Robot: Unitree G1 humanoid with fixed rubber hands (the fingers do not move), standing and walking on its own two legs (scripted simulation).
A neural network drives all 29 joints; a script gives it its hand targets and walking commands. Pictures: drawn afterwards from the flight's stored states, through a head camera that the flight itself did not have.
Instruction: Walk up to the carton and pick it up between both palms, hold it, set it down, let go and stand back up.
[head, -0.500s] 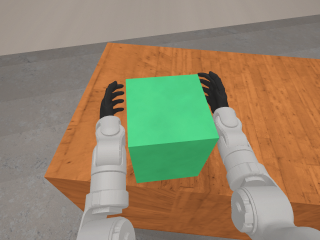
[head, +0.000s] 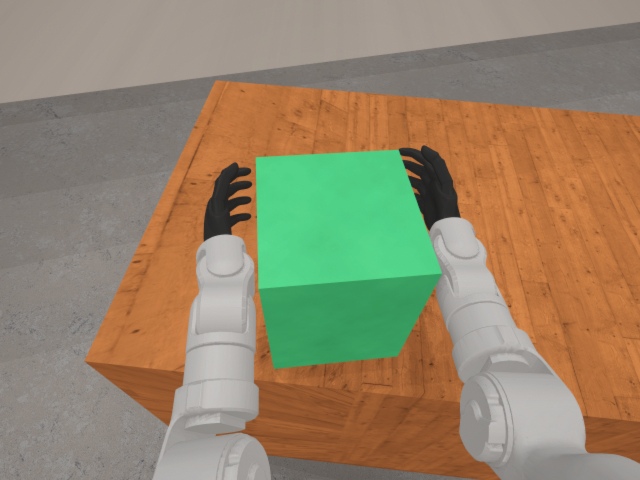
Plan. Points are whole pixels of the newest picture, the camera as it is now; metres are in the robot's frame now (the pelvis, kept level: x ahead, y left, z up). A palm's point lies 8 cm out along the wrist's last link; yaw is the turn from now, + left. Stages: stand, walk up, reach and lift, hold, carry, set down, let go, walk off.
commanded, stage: set down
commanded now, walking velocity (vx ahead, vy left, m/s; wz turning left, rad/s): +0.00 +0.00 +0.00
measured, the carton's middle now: (332, 265) +0.37 -0.01 +0.03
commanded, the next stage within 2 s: none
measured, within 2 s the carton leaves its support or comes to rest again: neither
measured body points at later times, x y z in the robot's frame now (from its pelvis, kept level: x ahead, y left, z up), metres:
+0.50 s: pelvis +0.00 +0.00 +0.00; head +0.04 +0.01 +0.45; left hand +0.39 +0.13 +0.10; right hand +0.43 -0.15 +0.10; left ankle -0.02 +0.17 -0.75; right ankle +0.01 -0.11 -0.75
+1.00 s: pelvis +0.00 +0.00 +0.00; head +0.05 +0.01 +0.45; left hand +0.39 +0.13 +0.08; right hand +0.43 -0.15 +0.10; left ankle -0.02 +0.17 -0.75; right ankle +0.01 -0.11 -0.75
